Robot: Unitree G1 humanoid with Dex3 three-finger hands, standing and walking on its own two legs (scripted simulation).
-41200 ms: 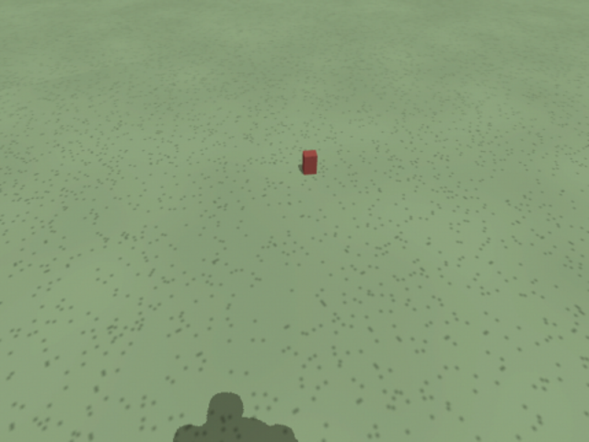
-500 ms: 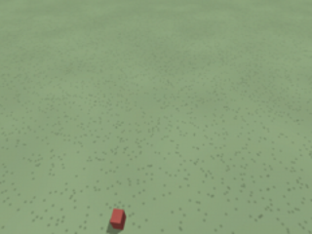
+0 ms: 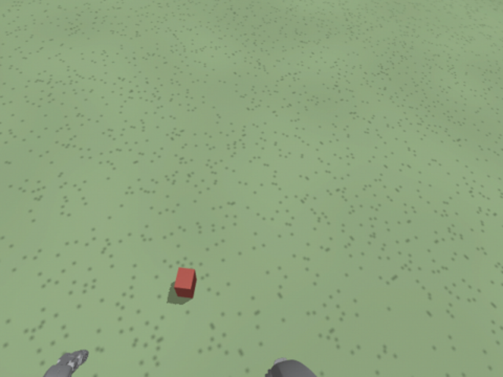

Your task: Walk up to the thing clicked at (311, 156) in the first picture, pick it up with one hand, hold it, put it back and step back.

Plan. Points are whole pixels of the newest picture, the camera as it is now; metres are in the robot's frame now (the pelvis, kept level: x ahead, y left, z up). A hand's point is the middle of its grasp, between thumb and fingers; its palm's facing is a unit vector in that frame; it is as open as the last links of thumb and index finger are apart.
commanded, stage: step back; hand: left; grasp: from above
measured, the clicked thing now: (186, 283) +0.49 +0.18 -0.71
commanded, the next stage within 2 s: none
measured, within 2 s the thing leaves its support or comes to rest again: neither
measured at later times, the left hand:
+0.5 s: hand out of the picture -0.01 +0.25 -0.13, palm faces -0.04 -0.91 -0.42, open 7.3 cm
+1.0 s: hand out of the picture -0.19 +0.28 -0.16, palm faces -0.01 -0.92 -0.38, open 7.3 cm
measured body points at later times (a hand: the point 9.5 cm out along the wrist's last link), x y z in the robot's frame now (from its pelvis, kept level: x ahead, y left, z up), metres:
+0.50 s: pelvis -0.11 -0.02 +0.00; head -0.06 -0.04 +0.45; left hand -0.01 +0.29 -0.11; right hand -0.02 -0.34 -0.13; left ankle -0.13 +0.13 -0.66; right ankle -0.08 -0.11 -0.73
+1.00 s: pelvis -0.27 +0.00 +0.00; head -0.21 +0.03 +0.44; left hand -0.19 +0.33 -0.14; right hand -0.16 -0.31 -0.10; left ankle -0.20 +0.12 -0.73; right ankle -0.34 -0.16 -0.66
